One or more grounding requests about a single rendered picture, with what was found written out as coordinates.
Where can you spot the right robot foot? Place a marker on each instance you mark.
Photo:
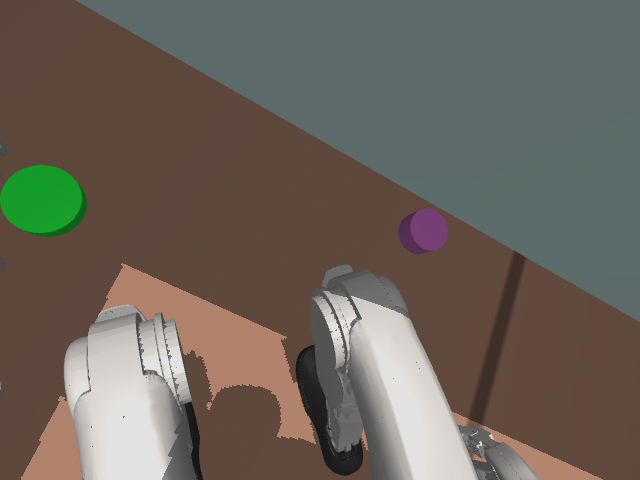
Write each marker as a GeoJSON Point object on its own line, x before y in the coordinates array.
{"type": "Point", "coordinates": [314, 401]}

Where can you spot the right robot hand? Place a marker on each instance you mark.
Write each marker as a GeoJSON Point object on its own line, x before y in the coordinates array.
{"type": "Point", "coordinates": [503, 462]}

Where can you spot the left robot foot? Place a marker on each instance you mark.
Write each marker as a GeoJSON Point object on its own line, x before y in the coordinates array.
{"type": "Point", "coordinates": [195, 439]}

